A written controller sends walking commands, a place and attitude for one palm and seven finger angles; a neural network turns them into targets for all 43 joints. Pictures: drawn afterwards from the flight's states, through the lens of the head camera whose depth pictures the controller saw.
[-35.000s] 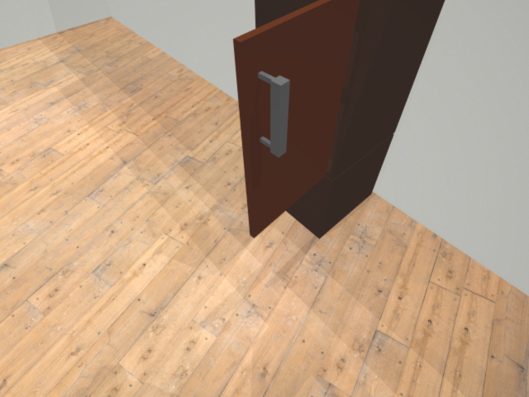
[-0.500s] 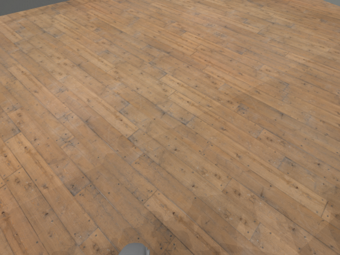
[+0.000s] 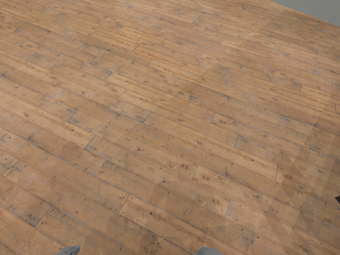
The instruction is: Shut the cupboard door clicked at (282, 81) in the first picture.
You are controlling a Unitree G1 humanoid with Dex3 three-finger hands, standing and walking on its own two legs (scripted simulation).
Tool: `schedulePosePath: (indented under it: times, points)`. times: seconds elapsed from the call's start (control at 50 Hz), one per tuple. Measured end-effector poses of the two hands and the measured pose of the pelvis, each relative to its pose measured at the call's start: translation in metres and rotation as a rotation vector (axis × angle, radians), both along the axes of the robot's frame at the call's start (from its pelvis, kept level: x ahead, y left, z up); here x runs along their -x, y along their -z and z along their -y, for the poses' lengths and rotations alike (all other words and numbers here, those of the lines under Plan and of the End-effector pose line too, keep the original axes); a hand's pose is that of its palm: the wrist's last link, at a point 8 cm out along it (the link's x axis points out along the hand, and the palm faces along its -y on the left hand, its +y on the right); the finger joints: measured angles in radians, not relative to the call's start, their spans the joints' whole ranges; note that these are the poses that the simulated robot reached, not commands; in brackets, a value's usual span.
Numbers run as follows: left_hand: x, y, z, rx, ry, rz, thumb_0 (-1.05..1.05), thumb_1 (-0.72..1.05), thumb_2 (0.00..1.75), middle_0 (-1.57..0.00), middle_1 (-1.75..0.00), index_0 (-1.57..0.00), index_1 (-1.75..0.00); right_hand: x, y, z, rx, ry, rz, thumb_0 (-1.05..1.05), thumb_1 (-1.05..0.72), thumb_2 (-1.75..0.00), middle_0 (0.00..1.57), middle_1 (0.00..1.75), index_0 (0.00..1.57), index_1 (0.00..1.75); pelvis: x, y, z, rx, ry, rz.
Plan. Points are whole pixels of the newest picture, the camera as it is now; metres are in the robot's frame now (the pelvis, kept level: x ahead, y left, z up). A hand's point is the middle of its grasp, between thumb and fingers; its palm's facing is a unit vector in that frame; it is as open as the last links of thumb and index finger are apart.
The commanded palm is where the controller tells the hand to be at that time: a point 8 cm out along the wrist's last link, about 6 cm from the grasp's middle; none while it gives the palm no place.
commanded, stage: turn to face it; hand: left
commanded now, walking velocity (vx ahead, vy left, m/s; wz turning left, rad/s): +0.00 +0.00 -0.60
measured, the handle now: out of the picture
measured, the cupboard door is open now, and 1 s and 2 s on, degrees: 61 61 61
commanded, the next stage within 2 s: take the last steps up to it in 1.78 s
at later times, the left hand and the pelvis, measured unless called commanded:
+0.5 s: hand out of the picture +0.13 +0.15 -0.17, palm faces -0.25 -0.94 -0.22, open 7.4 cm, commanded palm none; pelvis +0.01 -0.03 -0.01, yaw -16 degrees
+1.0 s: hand (148, 214) +0.24 +0.07 -0.16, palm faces -0.55 -0.78 -0.28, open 7.4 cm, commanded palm none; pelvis +0.02 -0.04 -0.02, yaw -35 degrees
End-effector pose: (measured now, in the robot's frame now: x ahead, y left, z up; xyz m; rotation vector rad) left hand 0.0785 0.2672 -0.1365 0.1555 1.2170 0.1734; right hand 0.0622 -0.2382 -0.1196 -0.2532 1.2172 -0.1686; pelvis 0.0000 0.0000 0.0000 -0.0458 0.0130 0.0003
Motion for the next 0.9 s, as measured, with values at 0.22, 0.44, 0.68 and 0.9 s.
schedulePosePath:
  times: [0.22,0.44,0.68,0.9]
  points:
    - [-0.067,-0.009,0.062,-0.057,0.216,0.102,0.0,0.91,0.9,-0.2,-0.3,-0.2,-0.3,0.069,0.04,0.059,-0.029,0.226,-0.088,0.01,-0.91,-0.9,0.2,0.3,0.2,0.3,-0.002,0.019,0.031,-0.03,0.136,0.016]
    - [-0.059,-0.006,0.079,-0.027,0.29,0.002,0.0,0.9,0.9,-0.2,-0.3,-0.2,-0.3,0.051,0.014,0.065,-0.019,0.296,0.001,0.01,-0.91,-0.9,0.2,0.3,0.2,0.3,-0.008,0.004,0.033,-0.054,0.254,-0.001]
    - [-0.097,0.019,0.05,0.0,0.381,-0.072,0.01,0.9,0.9,-0.2,-0.3,-0.2,-0.3,0.047,-0.001,0.025,0.04,0.368,0.061,0.01,-0.91,-0.9,0.2,0.3,0.2,0.3,-0.029,0.009,0.004,-0.027,0.411,0.0]
    - [-0.162,-0.003,0.103,-0.028,0.581,0.006,0.0,0.91,0.9,-0.2,-0.3,-0.2,-0.3,0.117,0.015,0.015,-0.027,0.577,-0.011,0.01,-0.91,-0.9,0.2,0.3,0.2,0.3,-0.028,0.007,0.017,-0.02,0.558,0.004]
